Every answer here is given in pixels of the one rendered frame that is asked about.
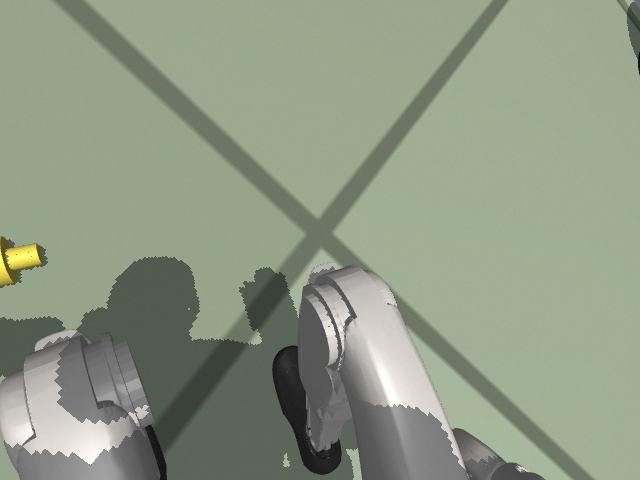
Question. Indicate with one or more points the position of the bottle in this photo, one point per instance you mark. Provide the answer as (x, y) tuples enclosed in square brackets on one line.
[(12, 259)]

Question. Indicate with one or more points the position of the right robot hand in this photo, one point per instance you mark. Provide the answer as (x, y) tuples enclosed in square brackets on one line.
[(480, 461)]

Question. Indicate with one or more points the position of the right robot foot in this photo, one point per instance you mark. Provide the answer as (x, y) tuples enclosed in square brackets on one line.
[(292, 399)]

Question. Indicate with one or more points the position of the right robot arm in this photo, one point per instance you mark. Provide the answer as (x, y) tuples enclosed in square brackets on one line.
[(514, 471)]

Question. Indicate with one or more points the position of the left robot foot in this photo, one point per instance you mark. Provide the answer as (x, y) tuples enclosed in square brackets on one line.
[(157, 452)]

